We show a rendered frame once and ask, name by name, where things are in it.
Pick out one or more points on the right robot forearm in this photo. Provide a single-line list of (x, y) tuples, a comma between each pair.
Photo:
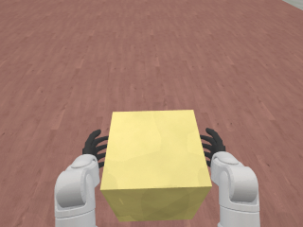
[(238, 191)]

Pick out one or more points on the robot left hand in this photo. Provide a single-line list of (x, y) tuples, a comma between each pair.
[(90, 146)]

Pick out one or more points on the left robot forearm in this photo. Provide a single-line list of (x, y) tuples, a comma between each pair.
[(74, 193)]

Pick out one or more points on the carton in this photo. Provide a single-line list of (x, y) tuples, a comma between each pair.
[(155, 167)]

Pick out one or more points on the robot right hand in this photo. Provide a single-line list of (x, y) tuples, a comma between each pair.
[(216, 144)]

